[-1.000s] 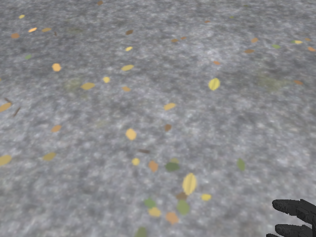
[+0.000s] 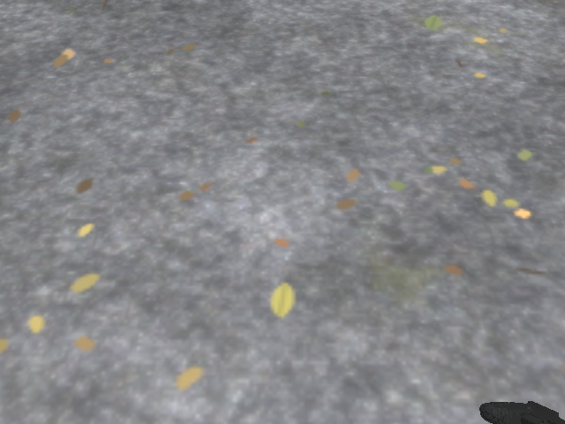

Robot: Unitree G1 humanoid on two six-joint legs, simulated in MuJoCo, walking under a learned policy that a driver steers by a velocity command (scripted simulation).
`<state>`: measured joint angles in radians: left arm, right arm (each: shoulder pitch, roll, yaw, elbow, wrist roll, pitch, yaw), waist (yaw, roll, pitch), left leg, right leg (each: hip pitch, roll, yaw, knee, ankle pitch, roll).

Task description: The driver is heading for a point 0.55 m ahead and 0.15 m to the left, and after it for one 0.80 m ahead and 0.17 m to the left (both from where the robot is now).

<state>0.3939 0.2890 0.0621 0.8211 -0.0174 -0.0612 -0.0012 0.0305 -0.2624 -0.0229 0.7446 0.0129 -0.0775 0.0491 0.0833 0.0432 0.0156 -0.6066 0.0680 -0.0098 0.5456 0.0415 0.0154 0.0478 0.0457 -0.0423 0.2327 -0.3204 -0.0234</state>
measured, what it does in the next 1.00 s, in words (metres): walks ahead: left foot, then right foot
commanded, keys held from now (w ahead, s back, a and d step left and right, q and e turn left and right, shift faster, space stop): w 0.50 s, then w+q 0.50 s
